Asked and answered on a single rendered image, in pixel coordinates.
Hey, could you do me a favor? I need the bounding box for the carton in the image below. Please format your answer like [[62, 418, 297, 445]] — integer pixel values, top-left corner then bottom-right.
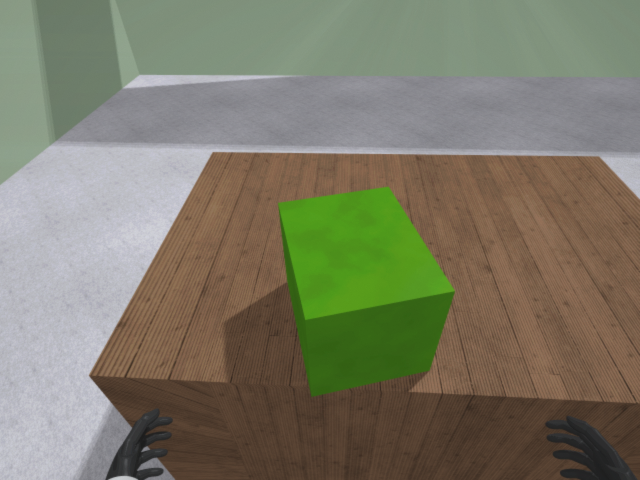
[[278, 187, 455, 397]]

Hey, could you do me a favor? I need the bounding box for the right robot hand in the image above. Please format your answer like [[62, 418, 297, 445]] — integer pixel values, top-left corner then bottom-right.
[[545, 416, 637, 480]]

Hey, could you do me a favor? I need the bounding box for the pedestal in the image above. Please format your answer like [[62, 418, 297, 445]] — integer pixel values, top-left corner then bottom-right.
[[89, 152, 640, 480]]

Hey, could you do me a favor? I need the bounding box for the left robot hand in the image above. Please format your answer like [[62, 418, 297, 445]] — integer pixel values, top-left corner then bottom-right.
[[105, 408, 173, 480]]

